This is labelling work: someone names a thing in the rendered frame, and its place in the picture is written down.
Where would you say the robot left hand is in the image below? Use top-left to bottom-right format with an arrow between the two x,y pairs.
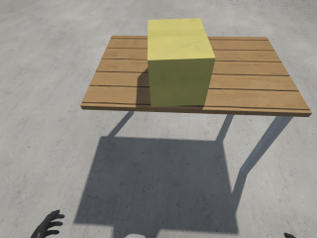
31,209 -> 65,238

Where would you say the table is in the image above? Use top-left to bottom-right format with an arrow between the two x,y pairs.
80,35 -> 312,175

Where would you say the carton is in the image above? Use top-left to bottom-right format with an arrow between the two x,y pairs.
148,18 -> 216,107

